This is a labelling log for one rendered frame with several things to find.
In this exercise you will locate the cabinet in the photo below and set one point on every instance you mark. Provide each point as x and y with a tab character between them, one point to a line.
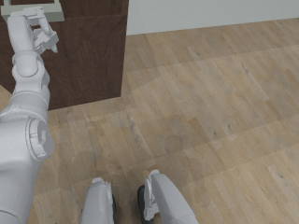
88	64

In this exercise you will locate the right robot thigh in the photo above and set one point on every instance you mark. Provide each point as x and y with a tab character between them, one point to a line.
172	206

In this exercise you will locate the robot left upper arm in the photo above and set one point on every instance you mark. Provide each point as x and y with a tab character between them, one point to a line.
24	144

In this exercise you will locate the robot left hand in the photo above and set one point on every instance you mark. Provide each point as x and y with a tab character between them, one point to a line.
23	38

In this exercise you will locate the drawer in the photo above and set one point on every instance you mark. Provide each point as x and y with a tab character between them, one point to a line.
76	8

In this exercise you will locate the left robot forearm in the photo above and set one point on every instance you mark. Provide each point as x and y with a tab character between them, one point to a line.
31	96

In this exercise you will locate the robot thigh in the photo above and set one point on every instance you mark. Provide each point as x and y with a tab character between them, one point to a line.
97	201
172	206

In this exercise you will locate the left robot thigh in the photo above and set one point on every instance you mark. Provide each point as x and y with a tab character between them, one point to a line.
97	201

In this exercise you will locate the handle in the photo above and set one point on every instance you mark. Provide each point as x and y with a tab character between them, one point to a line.
53	11

